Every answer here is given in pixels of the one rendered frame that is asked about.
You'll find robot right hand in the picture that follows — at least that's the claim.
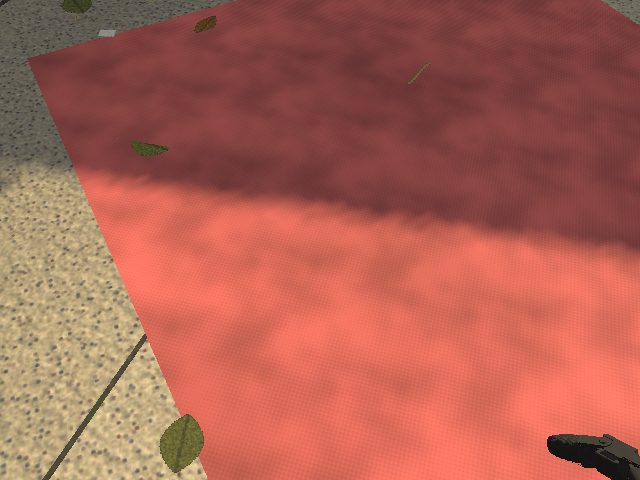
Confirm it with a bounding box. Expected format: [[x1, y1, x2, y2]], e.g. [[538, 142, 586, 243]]
[[547, 434, 640, 480]]

